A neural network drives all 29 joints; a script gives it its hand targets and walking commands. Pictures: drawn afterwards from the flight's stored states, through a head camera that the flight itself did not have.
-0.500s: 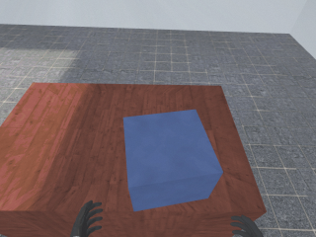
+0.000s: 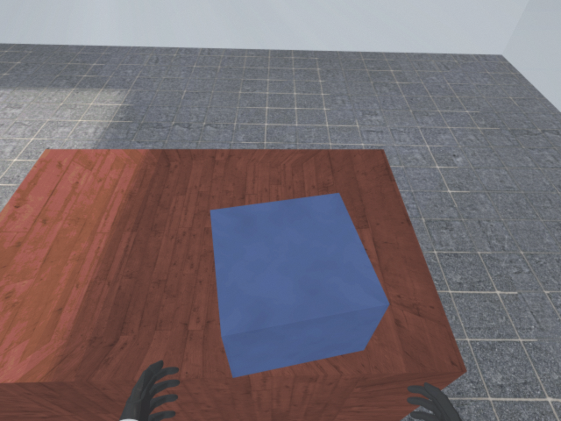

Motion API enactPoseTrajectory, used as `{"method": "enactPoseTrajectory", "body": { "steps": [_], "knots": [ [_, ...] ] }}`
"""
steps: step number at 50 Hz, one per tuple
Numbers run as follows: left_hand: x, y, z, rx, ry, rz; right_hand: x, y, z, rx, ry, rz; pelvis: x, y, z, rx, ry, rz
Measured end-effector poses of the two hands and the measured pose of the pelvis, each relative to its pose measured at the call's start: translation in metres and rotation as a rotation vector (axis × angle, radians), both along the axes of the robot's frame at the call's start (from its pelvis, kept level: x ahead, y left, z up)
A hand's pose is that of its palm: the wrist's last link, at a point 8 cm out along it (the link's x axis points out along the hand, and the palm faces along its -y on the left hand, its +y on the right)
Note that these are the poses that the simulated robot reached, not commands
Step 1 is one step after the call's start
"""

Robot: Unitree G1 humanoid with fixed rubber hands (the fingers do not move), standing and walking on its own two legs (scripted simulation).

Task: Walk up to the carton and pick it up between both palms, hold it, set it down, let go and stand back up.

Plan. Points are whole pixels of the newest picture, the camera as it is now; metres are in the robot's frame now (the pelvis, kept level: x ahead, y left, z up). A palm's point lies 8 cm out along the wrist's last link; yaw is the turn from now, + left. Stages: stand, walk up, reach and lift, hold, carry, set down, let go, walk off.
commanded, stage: let go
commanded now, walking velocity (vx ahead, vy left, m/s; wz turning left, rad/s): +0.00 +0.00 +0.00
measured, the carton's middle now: (288, 281) +0.41 +0.04 -0.12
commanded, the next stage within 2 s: stand in 0.24 s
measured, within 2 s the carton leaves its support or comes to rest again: neither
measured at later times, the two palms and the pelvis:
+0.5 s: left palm out of the picture +0.07 +0.27 -0.12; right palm out of the picture +0.11 -0.26 -0.10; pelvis -0.01 +0.00 +0.00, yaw +0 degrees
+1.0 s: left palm out of the picture +0.01 +0.28 -0.13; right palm out of the picture +0.07 -0.26 -0.10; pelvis -0.03 +0.00 +0.00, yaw +0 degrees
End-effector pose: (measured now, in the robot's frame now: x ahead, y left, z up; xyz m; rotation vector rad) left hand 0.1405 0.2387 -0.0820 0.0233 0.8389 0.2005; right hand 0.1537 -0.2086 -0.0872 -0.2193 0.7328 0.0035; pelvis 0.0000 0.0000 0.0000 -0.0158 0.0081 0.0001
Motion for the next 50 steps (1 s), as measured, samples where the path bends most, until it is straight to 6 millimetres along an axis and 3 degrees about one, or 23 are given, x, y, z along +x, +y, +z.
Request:
{"method": "enactPoseTrajectory", "body": {
  "steps": [15,25,32,41,50],
  "knots": [
    [-0.005,0.003,-0.001,0.043,0.002,-0.023,-0.008,-0.008,-0.004,-0.031,0.065,0.002,-0.004,-0.002,0.0,0.003,-0.009,0.0],
    [-0.068,0.036,-0.034,0.108,0.226,-0.005,-0.046,-0.048,-0.011,-0.143,0.261,-0.036,-0.01,-0.001,0.0,0.002,-0.017,0.0],
    [-0.103,0.045,-0.044,0.113,0.335,0.018,-0.062,-0.055,-0.013,-0.161,0.304,-0.049,-0.015,-0.001,0.0,0.001,-0.024,0.0],
    [-0.125,0.046,-0.05,0.104,0.378,0.03,-0.074,-0.055,-0.013,-0.163,0.305,-0.055,-0.025,0.0,0.0,0.0,-0.038,0.0],
    [-0.134,0.046,-0.051,0.101,0.394,0.035,-0.083,-0.056,-0.014,-0.165,0.319,-0.061,-0.03,0.0,0.0,0.0,-0.044,-0.001]
  ]
}}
